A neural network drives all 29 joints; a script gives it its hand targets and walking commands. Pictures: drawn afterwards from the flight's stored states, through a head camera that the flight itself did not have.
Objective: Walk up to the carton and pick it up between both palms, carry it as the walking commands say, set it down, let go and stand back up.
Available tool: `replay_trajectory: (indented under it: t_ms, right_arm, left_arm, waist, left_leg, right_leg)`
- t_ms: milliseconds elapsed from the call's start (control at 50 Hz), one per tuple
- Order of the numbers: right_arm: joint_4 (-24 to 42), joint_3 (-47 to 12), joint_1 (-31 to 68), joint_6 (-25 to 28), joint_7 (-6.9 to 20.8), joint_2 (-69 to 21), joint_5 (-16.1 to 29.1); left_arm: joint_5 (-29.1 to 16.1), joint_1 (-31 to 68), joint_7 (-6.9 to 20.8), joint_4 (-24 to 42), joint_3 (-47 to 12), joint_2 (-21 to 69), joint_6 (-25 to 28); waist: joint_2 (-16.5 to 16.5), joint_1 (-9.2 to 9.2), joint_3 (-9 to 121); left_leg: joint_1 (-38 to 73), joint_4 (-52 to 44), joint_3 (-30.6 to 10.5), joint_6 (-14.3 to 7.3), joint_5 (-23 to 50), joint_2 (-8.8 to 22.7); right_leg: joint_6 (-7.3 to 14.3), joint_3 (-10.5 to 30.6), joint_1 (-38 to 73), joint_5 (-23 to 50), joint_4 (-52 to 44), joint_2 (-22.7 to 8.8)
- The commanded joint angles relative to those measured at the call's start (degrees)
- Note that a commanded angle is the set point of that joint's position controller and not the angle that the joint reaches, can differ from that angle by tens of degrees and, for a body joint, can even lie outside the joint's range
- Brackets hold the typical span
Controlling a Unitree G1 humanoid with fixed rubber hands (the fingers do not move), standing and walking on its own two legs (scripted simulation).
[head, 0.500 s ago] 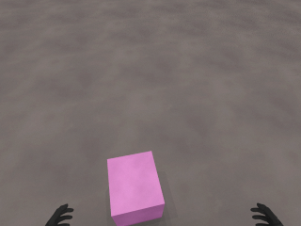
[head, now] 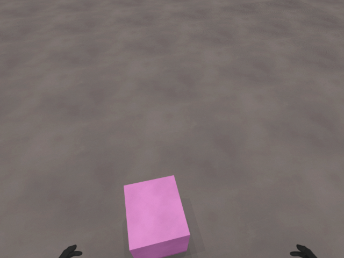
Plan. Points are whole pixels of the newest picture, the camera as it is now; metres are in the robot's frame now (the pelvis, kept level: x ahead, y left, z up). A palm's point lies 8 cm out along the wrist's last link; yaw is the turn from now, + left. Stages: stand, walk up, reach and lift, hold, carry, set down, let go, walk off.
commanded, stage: stand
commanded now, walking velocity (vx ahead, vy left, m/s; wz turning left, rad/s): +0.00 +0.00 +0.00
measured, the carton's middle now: (155, 219) +0.44 +0.11 -0.64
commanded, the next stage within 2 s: none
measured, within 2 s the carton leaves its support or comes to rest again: neither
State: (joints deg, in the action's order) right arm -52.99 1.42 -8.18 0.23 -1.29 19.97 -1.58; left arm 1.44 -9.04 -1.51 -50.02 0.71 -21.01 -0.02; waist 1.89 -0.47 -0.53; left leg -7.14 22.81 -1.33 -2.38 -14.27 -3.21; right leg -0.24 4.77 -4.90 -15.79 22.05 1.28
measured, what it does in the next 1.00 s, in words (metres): stands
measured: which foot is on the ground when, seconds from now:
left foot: down 0.00-1.00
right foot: down 0.00-1.00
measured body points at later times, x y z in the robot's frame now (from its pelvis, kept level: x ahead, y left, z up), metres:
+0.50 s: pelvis -0.02 +0.00 +0.00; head -0.02 +0.01 +0.45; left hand +0.08 +0.30 -0.12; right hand +0.08 -0.32 -0.10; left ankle -0.02 +0.09 -0.74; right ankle -0.04 -0.13 -0.74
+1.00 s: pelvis -0.02 -0.01 +0.00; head -0.03 +0.00 +0.45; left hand +0.07 +0.31 -0.12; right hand +0.08 -0.32 -0.11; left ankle -0.02 +0.09 -0.74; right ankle -0.04 -0.13 -0.74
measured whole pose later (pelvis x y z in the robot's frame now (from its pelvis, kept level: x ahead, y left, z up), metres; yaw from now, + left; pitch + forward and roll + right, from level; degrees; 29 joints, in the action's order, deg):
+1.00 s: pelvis -0.02 -0.01 +0.00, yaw +1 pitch -2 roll +0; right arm -60.3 0.1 -6.3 0.9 -0.8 21.8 -0.7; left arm 0.9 -7.5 -0.8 -58.5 -0.2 -22.4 0.8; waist 1.1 -0.2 -1.6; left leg -6.4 19.4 -2.6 -1.7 -10.5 -2.6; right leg 0.3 3.6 -3.6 -11.9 17.9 1.8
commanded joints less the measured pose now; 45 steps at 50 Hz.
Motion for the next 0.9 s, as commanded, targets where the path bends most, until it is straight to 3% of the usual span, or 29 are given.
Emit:
replay_trajectory:
  t_ms: [0, 340, 880]
  right_arm:
    - [1.9, 1.9, 2.2, 0.7, -0.2, 9.8, 0.1]
    - [-2.3, 1.1, 3.0, 0.9, 0.0, 10.9, 0.4]
    - [-4.8, 0.4, 3.8, 1.1, 0.2, 11.9, 0.9]
  left_arm:
    - [0.0, 1.8, -0.2, 2.0, 1.7, -8.4, 0.8]
    - [-0.2, 2.5, 0.2, -2.5, 1.2, -9.6, 1.1]
    - [-0.5, 3.1, 0.4, -5.9, 0.8, -10.6, 1.3]
  waist:
    - [-1.7, 0.11, 2.0]
    - [-1.8, 0.06, 0.5]
    - [-1.9, 0.23, 0.5]
  left_leg:
    - [2.0, -3.2, -7.3, 1.4, 17.1, 8.3]
    - [1.6, -5.2, -8.1, 1.1, 12.1, 8.7]
    - [1.8, -5.8, -8.6, 0.8, 12.7, 9.1]
  right_leg:
    - [0.7, 4.4, -1.4, 14.5, -2.6, -6.0]
    - [1.0, 4.9, -1.6, 10.8, -5.5, -6.4]
    - [1.4, 4.6, -0.9, 11.1, -6.5, -6.9]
